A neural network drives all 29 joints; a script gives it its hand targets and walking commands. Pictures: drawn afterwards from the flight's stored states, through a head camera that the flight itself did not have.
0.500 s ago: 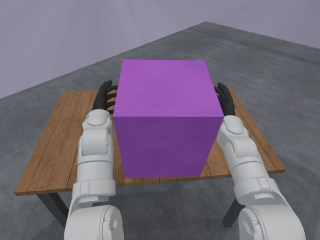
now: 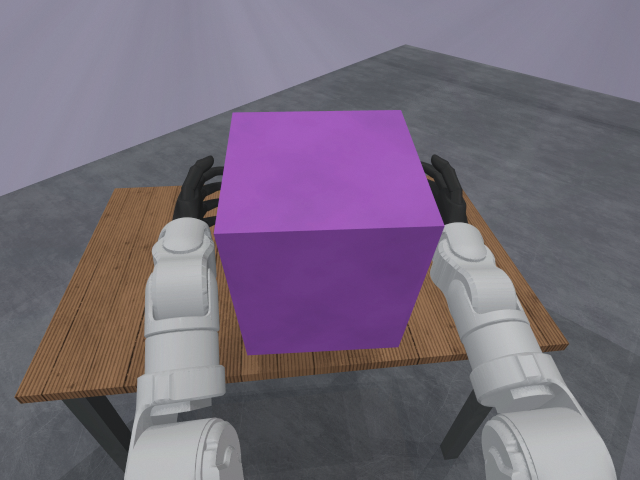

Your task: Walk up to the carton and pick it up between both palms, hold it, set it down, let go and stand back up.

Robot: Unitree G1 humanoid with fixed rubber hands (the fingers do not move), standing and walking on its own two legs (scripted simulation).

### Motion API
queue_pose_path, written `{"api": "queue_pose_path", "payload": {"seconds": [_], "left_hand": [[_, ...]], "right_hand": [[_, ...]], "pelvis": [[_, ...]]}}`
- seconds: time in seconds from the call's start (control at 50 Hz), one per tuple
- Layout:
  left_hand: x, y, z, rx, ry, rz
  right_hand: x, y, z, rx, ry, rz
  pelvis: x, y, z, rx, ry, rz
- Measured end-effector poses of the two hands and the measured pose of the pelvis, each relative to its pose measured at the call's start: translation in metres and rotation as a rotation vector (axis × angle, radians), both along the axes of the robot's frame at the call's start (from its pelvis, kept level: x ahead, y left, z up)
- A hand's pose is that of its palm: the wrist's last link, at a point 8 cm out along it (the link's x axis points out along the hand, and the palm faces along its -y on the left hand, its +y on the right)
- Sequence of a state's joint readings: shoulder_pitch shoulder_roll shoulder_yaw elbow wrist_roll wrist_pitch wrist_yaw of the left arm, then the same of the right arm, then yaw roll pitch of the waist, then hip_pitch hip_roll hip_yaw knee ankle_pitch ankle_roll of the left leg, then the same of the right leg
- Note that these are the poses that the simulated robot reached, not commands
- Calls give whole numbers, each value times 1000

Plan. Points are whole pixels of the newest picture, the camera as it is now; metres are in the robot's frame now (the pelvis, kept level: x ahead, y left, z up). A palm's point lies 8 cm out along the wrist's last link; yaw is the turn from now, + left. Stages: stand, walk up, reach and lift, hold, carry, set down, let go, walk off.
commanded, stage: reach and lift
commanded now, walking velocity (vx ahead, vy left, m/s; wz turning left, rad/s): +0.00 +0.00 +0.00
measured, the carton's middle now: (321, 237) +0.39 +0.00 +0.14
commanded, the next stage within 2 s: hold in 0.24 s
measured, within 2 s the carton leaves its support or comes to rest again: neither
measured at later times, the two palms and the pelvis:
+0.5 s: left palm (185, 223) +0.35 +0.15 +0.20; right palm (453, 218) +0.35 -0.15 +0.20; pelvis -0.01 +0.00 +0.00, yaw +0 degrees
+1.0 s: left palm (179, 213) +0.35 +0.15 +0.22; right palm (453, 206) +0.35 -0.15 +0.22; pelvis -0.02 -0.01 +0.00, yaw +0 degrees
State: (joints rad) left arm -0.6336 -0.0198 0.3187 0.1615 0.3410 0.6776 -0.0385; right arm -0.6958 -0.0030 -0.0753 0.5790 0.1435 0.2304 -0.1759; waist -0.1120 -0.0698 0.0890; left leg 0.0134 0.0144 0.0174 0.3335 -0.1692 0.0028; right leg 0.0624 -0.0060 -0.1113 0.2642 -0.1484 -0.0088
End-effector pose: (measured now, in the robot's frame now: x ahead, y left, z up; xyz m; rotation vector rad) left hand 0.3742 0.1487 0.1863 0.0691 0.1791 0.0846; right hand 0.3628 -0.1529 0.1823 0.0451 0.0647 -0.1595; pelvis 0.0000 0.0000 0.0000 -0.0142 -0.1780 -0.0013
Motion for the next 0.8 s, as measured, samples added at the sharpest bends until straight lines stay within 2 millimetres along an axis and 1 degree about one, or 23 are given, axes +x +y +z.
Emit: {"api": "queue_pose_path", "payload": {"seconds": [0.28, 0.36, 0.48, 0.58, 0.68, 0.8], "left_hand": [[0, -1, 15, -8, -6, 4], [-6, 0, 19, 0, -18, 10], [-19, 1, 16, 2, -18, 16], [-27, 1, 18, -2, -16, 21], [-29, 0, 23, -5, -4, 28], [-27, 1, 30, -12, -4, 33]], "right_hand": [[1, -1, 14, 2, -6, 2], [-2, 0, 19, -2, -18, 12], [-13, 1, 17, 7, -17, 20], [-20, 1, 17, 14, -16, 22], [-21, 0, 19, 19, -6, 24], [-18, 1, 27, 15, -6, 31]], "pelvis": [[-3, -1, 0, 2, 2, -7], [-4, -1, 0, 0, -10, -6], [-7, -1, 0, -1, -28, 0], [-13, -2, -1, 1, -29, -4], [-20, -3, -1, 5, -17, -8], [-25, -5, 0, 9, -7, -9]]}}
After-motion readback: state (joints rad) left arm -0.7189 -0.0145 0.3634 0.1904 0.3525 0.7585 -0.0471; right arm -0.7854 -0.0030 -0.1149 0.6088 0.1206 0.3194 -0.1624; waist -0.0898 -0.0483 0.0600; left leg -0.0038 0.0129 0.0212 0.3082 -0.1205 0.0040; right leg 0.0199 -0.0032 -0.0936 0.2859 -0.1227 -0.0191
